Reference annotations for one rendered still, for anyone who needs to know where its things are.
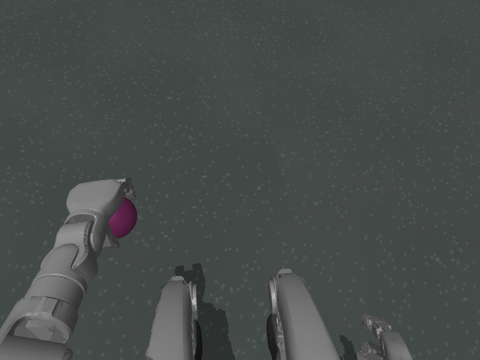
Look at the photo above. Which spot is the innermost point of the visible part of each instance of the right robot hand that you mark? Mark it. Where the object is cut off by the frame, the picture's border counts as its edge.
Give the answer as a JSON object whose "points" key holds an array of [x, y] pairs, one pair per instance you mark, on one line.
{"points": [[392, 345]]}

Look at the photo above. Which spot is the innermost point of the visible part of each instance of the ball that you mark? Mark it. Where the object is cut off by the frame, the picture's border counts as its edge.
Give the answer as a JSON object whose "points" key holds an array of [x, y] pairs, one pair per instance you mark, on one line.
{"points": [[124, 220]]}

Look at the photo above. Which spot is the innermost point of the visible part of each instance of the left robot arm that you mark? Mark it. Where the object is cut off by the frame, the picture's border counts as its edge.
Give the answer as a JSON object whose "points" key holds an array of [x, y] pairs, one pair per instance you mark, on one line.
{"points": [[44, 320]]}

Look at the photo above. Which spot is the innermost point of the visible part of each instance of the left robot hand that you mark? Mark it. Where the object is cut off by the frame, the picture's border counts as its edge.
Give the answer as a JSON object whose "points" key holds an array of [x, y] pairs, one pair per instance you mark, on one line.
{"points": [[104, 197]]}

